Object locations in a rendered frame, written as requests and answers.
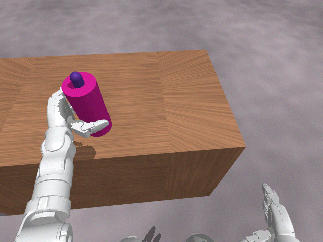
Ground left robot arm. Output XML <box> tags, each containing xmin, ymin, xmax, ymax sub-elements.
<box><xmin>14</xmin><ymin>126</ymin><xmax>76</xmax><ymax>242</ymax></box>

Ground bottle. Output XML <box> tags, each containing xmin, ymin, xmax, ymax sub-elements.
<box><xmin>61</xmin><ymin>72</ymin><xmax>112</xmax><ymax>137</ymax></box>

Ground left robot hand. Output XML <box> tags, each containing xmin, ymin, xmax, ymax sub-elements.
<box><xmin>47</xmin><ymin>87</ymin><xmax>109</xmax><ymax>138</ymax></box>

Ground right robot hand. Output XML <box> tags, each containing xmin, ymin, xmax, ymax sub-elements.
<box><xmin>239</xmin><ymin>183</ymin><xmax>295</xmax><ymax>242</ymax></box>

